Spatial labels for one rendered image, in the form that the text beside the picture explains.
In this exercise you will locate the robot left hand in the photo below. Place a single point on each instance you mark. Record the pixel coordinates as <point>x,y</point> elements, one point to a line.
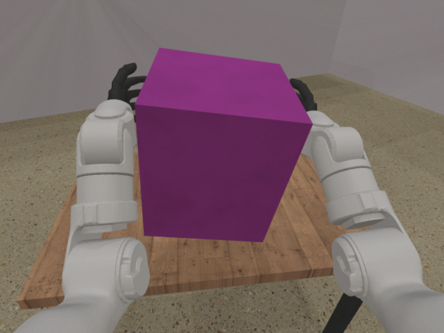
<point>121,84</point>

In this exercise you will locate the carton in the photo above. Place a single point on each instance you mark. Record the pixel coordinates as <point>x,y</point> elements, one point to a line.
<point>218,139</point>

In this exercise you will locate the left robot upper arm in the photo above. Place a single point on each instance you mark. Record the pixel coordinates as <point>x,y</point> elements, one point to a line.
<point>101,278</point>

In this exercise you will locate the right robot upper arm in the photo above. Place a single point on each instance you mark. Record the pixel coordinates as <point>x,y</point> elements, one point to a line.
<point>380,267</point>

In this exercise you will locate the robot right hand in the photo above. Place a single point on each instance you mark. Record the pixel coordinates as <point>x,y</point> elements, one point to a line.
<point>305,96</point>

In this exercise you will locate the left robot forearm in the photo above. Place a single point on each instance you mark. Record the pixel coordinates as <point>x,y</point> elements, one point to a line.
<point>104,171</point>

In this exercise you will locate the right robot forearm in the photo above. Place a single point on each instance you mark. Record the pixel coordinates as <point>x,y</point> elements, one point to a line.
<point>353,196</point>

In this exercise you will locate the table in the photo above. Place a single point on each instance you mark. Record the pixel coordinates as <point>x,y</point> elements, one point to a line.
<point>297,245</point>

